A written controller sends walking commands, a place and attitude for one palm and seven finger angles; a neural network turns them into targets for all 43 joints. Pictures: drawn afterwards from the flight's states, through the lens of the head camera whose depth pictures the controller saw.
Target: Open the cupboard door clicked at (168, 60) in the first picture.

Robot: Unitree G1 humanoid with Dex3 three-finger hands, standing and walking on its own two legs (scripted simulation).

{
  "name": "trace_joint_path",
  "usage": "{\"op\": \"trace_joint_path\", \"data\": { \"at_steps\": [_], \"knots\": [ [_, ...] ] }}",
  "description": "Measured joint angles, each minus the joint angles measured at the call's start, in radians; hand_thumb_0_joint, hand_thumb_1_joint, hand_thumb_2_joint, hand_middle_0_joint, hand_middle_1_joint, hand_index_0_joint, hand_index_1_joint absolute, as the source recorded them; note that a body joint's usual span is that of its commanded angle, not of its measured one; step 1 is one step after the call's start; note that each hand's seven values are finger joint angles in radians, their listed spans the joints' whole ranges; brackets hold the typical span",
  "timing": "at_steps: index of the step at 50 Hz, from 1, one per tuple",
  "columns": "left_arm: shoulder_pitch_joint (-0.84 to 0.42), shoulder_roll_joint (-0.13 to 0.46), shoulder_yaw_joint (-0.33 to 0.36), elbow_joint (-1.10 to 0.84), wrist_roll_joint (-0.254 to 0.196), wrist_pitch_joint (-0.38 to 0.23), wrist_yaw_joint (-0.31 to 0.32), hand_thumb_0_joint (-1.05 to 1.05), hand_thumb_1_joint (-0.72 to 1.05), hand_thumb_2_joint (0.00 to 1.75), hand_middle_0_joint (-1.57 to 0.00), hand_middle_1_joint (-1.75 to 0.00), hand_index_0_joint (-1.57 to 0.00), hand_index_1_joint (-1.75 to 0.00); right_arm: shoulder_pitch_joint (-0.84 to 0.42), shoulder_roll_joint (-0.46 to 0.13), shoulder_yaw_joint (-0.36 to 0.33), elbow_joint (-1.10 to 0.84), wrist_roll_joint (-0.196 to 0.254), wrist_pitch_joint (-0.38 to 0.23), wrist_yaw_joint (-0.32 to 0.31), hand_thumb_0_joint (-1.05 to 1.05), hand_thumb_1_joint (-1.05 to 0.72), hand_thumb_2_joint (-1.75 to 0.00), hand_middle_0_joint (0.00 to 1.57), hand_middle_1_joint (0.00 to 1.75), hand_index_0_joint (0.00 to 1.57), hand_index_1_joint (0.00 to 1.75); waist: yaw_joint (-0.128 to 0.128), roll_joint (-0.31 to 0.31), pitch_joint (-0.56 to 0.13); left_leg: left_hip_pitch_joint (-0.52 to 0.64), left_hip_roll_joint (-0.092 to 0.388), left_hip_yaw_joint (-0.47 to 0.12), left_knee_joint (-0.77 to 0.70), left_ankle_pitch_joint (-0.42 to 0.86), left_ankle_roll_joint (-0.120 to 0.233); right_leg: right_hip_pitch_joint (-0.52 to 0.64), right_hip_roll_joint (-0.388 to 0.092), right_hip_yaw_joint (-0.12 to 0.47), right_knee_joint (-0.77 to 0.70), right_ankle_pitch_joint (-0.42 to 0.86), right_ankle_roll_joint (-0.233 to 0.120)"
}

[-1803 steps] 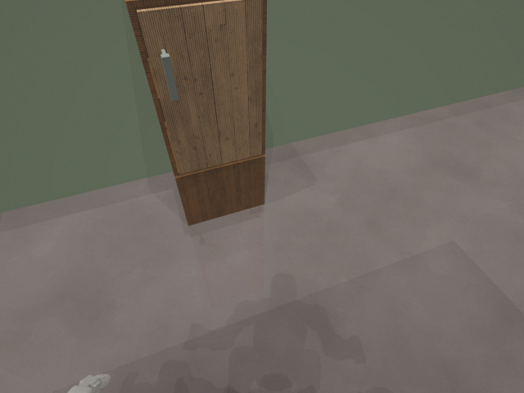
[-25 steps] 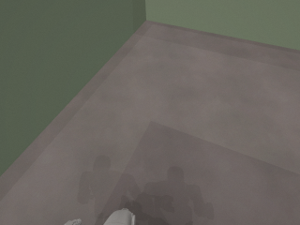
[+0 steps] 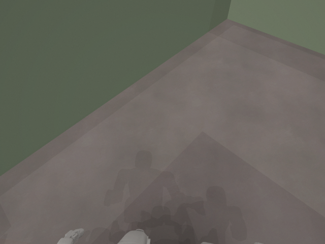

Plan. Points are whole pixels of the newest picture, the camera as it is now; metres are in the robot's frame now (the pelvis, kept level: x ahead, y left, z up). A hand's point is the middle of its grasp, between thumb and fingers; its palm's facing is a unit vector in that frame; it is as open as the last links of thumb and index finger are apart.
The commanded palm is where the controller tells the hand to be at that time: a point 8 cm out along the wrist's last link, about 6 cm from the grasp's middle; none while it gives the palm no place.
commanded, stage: turn to face it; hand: left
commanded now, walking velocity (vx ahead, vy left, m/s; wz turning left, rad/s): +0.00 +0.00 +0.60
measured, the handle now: out of the picture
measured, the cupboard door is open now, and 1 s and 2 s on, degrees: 50 50 50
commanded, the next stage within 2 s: none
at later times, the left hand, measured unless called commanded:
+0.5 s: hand out of the picture +0.05 +0.22 -0.15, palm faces +0.32 -0.91 -0.25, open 7.4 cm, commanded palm none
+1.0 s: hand out of the picture -0.01 +0.16 -0.17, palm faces +0.58 -0.79 -0.20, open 7.4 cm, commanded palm none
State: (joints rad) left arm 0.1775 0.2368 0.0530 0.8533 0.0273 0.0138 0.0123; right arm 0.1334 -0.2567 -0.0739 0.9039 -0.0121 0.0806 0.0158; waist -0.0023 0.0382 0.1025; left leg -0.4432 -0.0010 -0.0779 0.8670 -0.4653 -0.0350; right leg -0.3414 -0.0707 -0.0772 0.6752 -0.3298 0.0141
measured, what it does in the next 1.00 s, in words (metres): steps on the spot, turning left: left foot, then right foot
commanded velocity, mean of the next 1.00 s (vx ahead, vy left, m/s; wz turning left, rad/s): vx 0.00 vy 0.00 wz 0.60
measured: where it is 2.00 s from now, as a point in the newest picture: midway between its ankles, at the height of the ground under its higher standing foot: outside the picture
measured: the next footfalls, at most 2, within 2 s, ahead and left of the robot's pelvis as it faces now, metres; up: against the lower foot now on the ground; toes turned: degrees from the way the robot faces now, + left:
left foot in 0.30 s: +0.03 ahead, +0.12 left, +0.00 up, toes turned +17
right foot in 0.64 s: +0.14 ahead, -0.14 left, +0.00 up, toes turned +19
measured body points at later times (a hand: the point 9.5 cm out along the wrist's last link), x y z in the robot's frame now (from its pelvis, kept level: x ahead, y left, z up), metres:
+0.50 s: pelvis +0.03 -0.01 +0.01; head +0.08 +0.03 +0.46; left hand +0.04 +0.27 -0.13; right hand +0.19 -0.22 -0.12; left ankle -0.01 +0.11 -0.72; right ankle +0.06 -0.16 -0.66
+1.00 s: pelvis +0.06 -0.03 +0.01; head +0.10 +0.02 +0.45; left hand -0.04 +0.20 -0.15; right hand +0.30 -0.19 -0.12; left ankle +0.00 +0.05 -0.72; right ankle +0.10 -0.15 -0.72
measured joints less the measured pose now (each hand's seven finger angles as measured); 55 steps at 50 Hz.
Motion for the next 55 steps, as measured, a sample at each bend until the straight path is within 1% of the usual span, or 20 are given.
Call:
{"op": "trace_joint_path", "data": {
  "at_steps": [3,5,8,12,14,15,17,21,24,29,32,34,37,40,43,47,50,51,52,55],
  "knots": [
    [0.022,-0.023,-0.011,0.003,0.001,0.004,0.008,0.0,0.91,0.89,-0.2,-0.3,-0.2,-0.3,-0.007,-0.007,-0.01,0.009,-0.001,0.009,0.01,0.01,-0.9,-0.9,0.2,0.3,0.2,0.3,-0.004,-0.003,-0.004,-0.071,-0.001,0.05,0.256,0.0,-0.004,0.039,-0.02,-0.035,-0.052,-0.006,-0.017],
    [0.034,-0.032,-0.015,0.01,0.001,0.007,0.011,0.0,0.91,0.89,-0.2,-0.3,-0.2,-0.3,-0.011,-0.001,-0.009,0.008,0.0,0.009,0.014,0.01,-0.9,-0.9,0.2,0.3,0.2,0.3,-0.012,-0.02,-0.005,-0.071,0.01,0.085,0.281,0.018,-0.016,0.065,-0.033,-0.057,-0.101,0.013,-0.016],
    [0.041,-0.041,-0.021,0.017,0.002,0.001,0.011,0.0,0.9,0.89,-0.2,-0.3,-0.2,-0.3,-0.015,0.01,-0.001,0.004,0.004,0.002,0.016,0.01,-0.91,-0.9,0.2,0.3,0.2,0.3,-0.014,-0.051,0.002,-0.014,0.022,0.129,0.13,0.015,-0.027,0.094,-0.055,-0.094,-0.143,0.025,-0.016],
    [0.046,-0.045,-0.023,0.019,0.003,-0.009,0.005,0.0,0.9,0.89,-0.2,-0.3,-0.21,-0.3,-0.029,0.016,0.011,0.002,0.008,-0.008,0.017,0.01,-0.91,-0.9,0.2,0.3,0.19,0.3,0.002,-0.073,0.018,0.078,0.021,0.167,-0.115,0.034,-0.019,0.104,-0.079,-0.149,-0.114,-0.006,-0.004],
    [0.055,-0.039,-0.018,0.023,-0.002,-0.007,0.002,0.0,0.9,0.89,-0.2,-0.3,-0.21,-0.3,-0.034,0.017,0.017,-0.006,0.007,-0.017,0.018,0.01,-0.91,-0.9,0.2,0.3,0.19,0.3,0.006,-0.079,0.017,0.136,0.015,0.18,-0.252,0.135,-0.005,0.093,-0.092,-0.174,-0.056,-0.043,0.007],
    [0.06,-0.034,-0.014,0.026,-0.007,-0.002,-0.001,0.0,0.9,0.89,-0.2,-0.3,-0.21,-0.3,-0.033,0.016,0.018,-0.012,0.004,-0.027,0.019,0.01,-0.91,-0.9,0.2,0.3,0.19,0.3,0.004,-0.079,0.012,0.149,0.014,0.175,-0.29,0.188,0.037,0.068,-0.099,-0.176,0.004,-0.065,0.018],
    [0.043,-0.013,-0.005,0.041,-0.01,0.025,0.002,0.0,0.9,0.89,-0.2,-0.3,-0.21,-0.3,-0.037,0.031,0.02,-0.015,0.001,-0.041,0.012,0.01,-0.91,-0.9,0.2,0.3,0.2,0.3,0.006,-0.1,0.019,0.13,0.001,0.159,-0.244,0.153,0.07,-0.01,-0.088,-0.091,0.2,-0.19,0.044],
    [0.006,0.014,0.01,0.055,-0.009,0.052,0.006,0.0,0.91,0.89,-0.2,-0.3,-0.2,-0.3,-0.009,0.048,0.031,-0.016,-0.003,-0.049,-0.007,0.01,-0.9,-0.9,0.2,0.3,0.2,0.3,0.003,-0.095,0.012,0.149,0.005,0.109,-0.28,0.151,0.052,-0.123,-0.037,0.011,0.422,-0.174,0.066],
    [-0.018,0.02,0.014,0.04,-0.011,0.049,0.0,0.0,0.91,0.89,-0.2,-0.3,-0.2,-0.3,0.012,0.047,0.032,-0.004,-0.004,-0.046,-0.014,0.01,-0.9,-0.9,0.2,0.3,0.2,0.3,0.004,-0.075,0.009,0.169,0.01,0.074,-0.326,0.18,0.043,-0.145,-0.023,0.046,0.395,-0.12,0.071],
    [-0.045,0.018,0.012,0.012,-0.014,0.038,-0.004,0.0,0.91,0.89,-0.2,-0.3,-0.2,-0.3,0.037,0.036,0.022,0.012,-0.009,-0.032,-0.01,0.01,-0.9,-0.9,0.2,0.3,0.2,0.3,-0.007,-0.038,0.001,0.167,0.014,0.018,-0.332,0.187,0.018,-0.083,0.003,0.061,0.17,-0.096,0.066],
    [-0.039,0.019,0.007,-0.008,-0.014,0.016,-0.006,0.0,0.91,0.89,-0.2,-0.3,-0.2,-0.3,0.053,0.027,0.012,0.013,-0.003,-0.02,-0.008,0.01,-0.9,-0.9,0.2,0.3,0.2,0.3,-0.014,-0.028,-0.015,0.131,0.002,-0.014,-0.273,0.158,-0.005,0.021,0.017,0.047,-0.065,0.005,0.055],
    [-0.038,0.003,0.001,-0.007,-0.006,-0.003,0.002,0.0,0.91,0.89,-0.2,-0.3,-0.2,-0.3,0.042,0.01,-0.002,0.021,0.003,-0.009,-0.006,0.01,-0.9,-0.9,0.2,0.3,0.2,0.3,-0.014,-0.009,-0.005,0.068,-0.008,-0.016,-0.103,0.016,-0.004,0.021,0.015,0.029,-0.057,0.013,0.019],
    [-0.019,-0.025,-0.017,-0.004,-0.005,-0.003,0.008,0.0,0.91,0.89,-0.2,-0.3,-0.2,-0.3,0.029,-0.012,-0.014,0.026,0.001,0.003,0.001,0.01,-0.9,-0.9,0.2,0.3,0.2,0.3,-0.024,0.006,0.005,-0.031,-0.016,0.028,0.201,-0.025,-0.006,0.053,-0.006,-0.014,-0.076,0.009,-0.009],
    [0.006,-0.038,-0.024,0.005,-0.006,0.002,0.012,0.0,0.91,0.89,-0.2,-0.3,-0.2,-0.3,0.017,-0.01,-0.014,0.027,0.002,0.008,0.01,0.01,-0.91,-0.9,0.2,0.3,0.2,0.3,-0.031,-0.015,0.005,-0.062,0.005,0.078,0.294,0.021,-0.024,0.092,-0.026,-0.048,-0.135,0.03,-0.01],
    [0.023,-0.045,-0.027,0.014,-0.003,0.0,0.012,0.0,0.9,0.89,-0.2,-0.3,-0.2,-0.3,0.008,0.0,-0.008,0.023,0.005,0.008,0.015,0.01,-0.91,-0.9,0.2,0.3,0.19,0.3,-0.029,-0.043,0.008,-0.031,0.023,0.113,0.189,0.029,-0.035,0.119,-0.044,-0.086,-0.17,0.04,-0.009],
    [0.037,-0.045,-0.025,0.021,0.001,-0.004,0.007,0.0,0.9,0.89,-0.2,-0.3,-0.21,-0.3,-0.012,0.009,0.003,0.018,0.008,0.0,0.018,0.01,-0.91,-0.9,0.2,0.3,0.19,0.3,-0.009,-0.069,0.02,0.049,0.029,0.152,-0.041,0.022,-0.028,0.127,-0.069,-0.139,-0.143,0.014,0.003],
    [0.054,-0.032,-0.016,0.029,-0.003,-0.001,0.001,0.0,0.9,0.89,-0.2,-0.3,-0.21,-0.3,-0.024,0.012,0.012,0.002,0.007,-0.015,0.02,0.01,-0.91,-0.9,0.2,0.3,0.19,0.3,0.002,-0.082,0.018,0.131,0.021,0.174,-0.242,0.139,-0.008,0.108,-0.093,-0.176,-0.058,-0.039,0.024],
    [0.058,-0.023,-0.011,0.033,-0.008,0.006,-0.001,0.0,0.9,0.89,-0.2,-0.3,-0.21,-0.3,-0.026,0.015,0.012,-0.003,0.004,-0.025,0.019,0.01,-0.91,-0.9,0.2,0.3,0.19,0.3,0.0,-0.09,0.014,0.134,0.011,0.172,-0.261,0.156,0.036,0.08,-0.106,-0.169,0.005,-0.063,0.034],
    [0.052,-0.011,-0.005,0.041,-0.01,0.019,0.0,0.0,0.9,0.89,-0.2,-0.3,-0.21,-0.3,-0.031,0.022,0.012,-0.007,0.003,-0.034,0.016,0.01,-0.91,-0.9,0.2,0.3,0.19,0.3,0.003,-0.102,0.017,0.119,0.001,0.166,-0.236,0.148,0.064,0.041,-0.106,-0.127,0.098,-0.134,0.045],
    [0.026,0.016,0.008,0.059,-0.007,0.053,0.007,0.0,0.9,0.89,-0.2,-0.3,-0.2,-0.3,-0.026,0.04,0.024,-0.018,-0.001,-0.049,0.003,0.01,-0.91,-0.9,0.2,0.3,0.2,0.3,0.008,-0.107,0.021,0.117,-0.002,0.137,-0.23,0.14,0.083,-0.073,-0.062,-0.018,0.352,-0.206,0.059]
  ]
}}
